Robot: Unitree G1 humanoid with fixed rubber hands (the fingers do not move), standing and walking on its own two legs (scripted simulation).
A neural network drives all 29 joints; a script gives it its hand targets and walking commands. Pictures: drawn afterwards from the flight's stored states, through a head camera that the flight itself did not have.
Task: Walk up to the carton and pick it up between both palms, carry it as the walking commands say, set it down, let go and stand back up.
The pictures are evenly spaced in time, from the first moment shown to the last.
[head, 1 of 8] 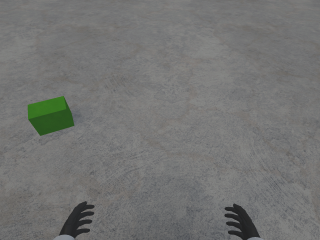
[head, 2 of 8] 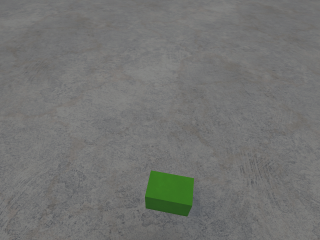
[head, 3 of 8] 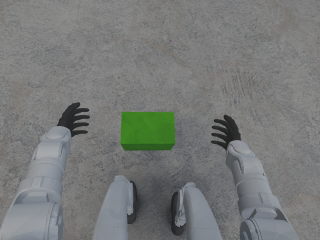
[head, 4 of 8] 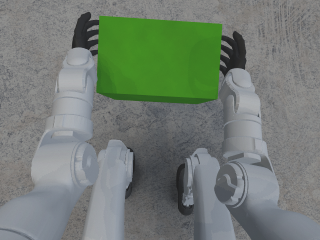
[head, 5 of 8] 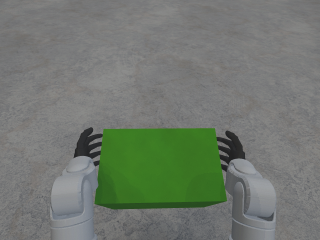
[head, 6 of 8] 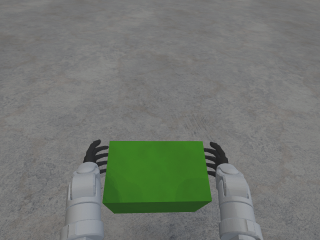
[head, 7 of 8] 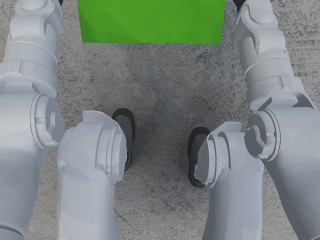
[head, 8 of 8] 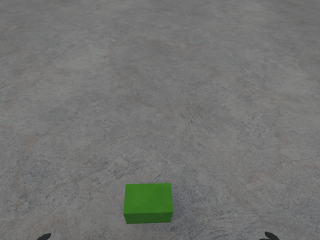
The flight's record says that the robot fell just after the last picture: no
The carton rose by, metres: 0.70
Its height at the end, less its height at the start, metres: +0.00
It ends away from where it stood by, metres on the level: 0.42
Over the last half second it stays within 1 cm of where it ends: yes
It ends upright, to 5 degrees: yes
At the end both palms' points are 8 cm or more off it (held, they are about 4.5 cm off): yes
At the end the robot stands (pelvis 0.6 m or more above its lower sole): yes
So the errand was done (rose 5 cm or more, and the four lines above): yes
